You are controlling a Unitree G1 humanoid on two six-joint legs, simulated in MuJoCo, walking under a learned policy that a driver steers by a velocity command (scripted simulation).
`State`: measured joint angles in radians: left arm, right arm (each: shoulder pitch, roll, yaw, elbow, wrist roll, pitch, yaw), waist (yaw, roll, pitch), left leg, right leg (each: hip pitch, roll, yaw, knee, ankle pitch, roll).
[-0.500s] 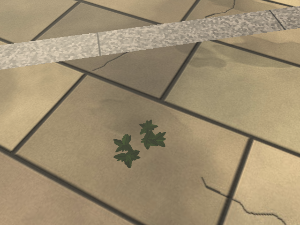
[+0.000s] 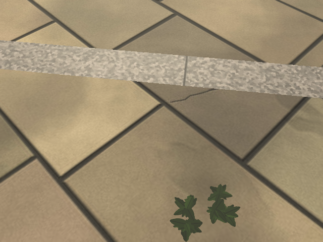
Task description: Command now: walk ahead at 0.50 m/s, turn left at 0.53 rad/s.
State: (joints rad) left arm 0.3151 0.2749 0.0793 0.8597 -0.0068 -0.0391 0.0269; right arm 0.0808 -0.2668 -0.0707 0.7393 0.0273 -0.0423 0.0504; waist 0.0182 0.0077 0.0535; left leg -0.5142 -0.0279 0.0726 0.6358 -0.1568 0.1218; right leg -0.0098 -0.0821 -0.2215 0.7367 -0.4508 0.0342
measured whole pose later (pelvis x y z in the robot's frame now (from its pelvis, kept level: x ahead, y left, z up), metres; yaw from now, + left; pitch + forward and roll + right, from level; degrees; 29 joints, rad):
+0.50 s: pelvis +0.30 -0.01 +0.01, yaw +16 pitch +3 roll -1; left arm 0.07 0.27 0.05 0.70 0.01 -0.13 -0.03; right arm 0.35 -0.30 -0.07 0.77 0.02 -0.04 -0.02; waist -0.05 0.03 0.00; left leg -0.18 -0.09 -0.21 0.86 -0.51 0.05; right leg -0.46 0.05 0.00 0.54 -0.14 -0.02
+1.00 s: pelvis +0.53 +0.10 +0.01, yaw +17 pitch +3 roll -1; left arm 0.40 0.30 0.05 0.88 -0.02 -0.06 0.00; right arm 0.04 -0.26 -0.04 0.64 0.00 -0.09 0.03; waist 0.08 -0.01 0.02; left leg -0.46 0.01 0.03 0.55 -0.13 0.05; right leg -0.15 -0.01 0.04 0.77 -0.49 0.00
